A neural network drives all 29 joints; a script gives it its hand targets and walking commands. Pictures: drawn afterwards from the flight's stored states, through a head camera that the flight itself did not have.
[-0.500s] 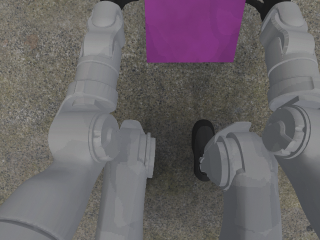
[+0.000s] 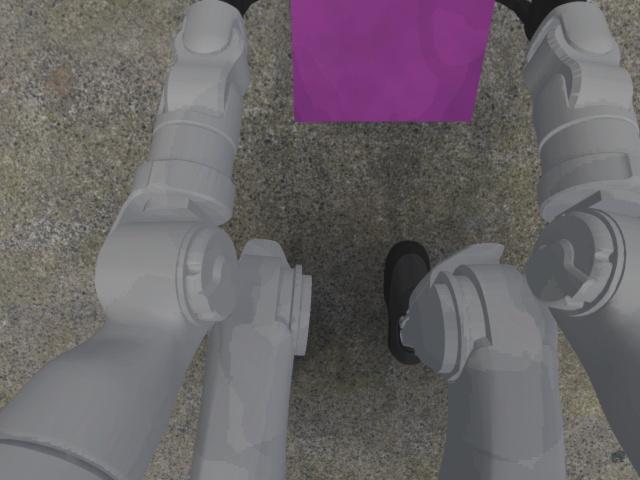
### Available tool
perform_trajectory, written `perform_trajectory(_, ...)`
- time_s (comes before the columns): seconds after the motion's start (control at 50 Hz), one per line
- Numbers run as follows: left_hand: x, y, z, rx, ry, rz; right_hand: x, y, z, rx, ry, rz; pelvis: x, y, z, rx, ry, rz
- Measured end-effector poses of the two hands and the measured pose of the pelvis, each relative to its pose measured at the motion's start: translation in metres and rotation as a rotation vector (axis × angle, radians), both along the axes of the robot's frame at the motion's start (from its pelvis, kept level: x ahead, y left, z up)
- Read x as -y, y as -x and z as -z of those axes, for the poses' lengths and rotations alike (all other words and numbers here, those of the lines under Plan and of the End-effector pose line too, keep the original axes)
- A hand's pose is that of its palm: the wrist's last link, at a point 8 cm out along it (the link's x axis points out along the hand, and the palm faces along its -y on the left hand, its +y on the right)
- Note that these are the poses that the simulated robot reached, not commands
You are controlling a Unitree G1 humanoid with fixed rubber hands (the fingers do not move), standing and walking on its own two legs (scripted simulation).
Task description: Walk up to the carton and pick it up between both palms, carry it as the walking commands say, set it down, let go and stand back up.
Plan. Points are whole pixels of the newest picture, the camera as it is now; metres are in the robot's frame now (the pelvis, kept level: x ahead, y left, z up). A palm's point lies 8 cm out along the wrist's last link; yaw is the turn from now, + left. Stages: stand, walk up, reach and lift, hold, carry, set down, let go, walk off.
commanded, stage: set down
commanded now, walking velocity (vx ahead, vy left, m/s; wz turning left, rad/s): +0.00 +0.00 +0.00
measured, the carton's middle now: (379, 14) +0.56 -0.05 -0.26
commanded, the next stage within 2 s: none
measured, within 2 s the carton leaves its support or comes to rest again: rests again in 0.62 s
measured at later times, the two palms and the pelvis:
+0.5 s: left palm (229, 29) +0.52 +0.12 -0.19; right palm (546, 14) +0.53 -0.19 -0.17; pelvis +0.00 +0.00 +0.00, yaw +0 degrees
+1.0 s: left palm (195, 55) +0.50 +0.15 -0.20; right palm (550, 75) +0.48 -0.21 -0.19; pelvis -0.02 +0.00 -0.01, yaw +0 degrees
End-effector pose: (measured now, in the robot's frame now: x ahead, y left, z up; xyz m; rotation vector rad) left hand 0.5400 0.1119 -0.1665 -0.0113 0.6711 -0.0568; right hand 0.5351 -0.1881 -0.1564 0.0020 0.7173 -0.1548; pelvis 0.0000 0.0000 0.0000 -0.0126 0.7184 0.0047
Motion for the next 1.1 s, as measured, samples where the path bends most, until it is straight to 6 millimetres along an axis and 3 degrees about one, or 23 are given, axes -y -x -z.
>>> perform_trajectory(0.38,-0.002,-0.001,0.003,0.01,-0.015,0.017,0.0,-0.001,0.002,0.014,0.009,-0.008,-0.001,0.0,0.002,0.014,0.003,-0.003)
perform_trajectory(0.5,-0.003,0.018,0.024,-0.067,-0.048,0.046,-0.001,0.003,0.01,-0.002,0.016,-0.021,-0.002,0.001,0.003,0.028,0.003,-0.006)
perform_trajectory(0.62,-0.017,0.045,0.05,-0.124,-0.094,0.021,0.003,0.03,0.039,-0.131,0.04,-0.024,-0.001,0.003,0.002,0.052,0.006,-0.003)
perform_trajectory(0.78,-0.045,0.035,0.031,-0.065,-0.136,-0.025,0.016,0.038,0.036,-0.093,0.053,0.041,-0.001,0.011,0.008,0.096,0.01,-0.011)
perform_trajectory(0.94,-0.041,0.038,0.029,-0.123,-0.108,-0.04,0.024,0.054,0.037,-0.119,0.058,0.042,-0.001,0.018,0.007,0.105,0.015,-0.018)
perform_trajectory(1.1,-0.046,0.036,0.029,-0.099,-0.105,-0.083,0.026,0.044,0.031,-0.077,0.07,0.045,0.001,0.02,0.006,0.108,0.012,-0.018)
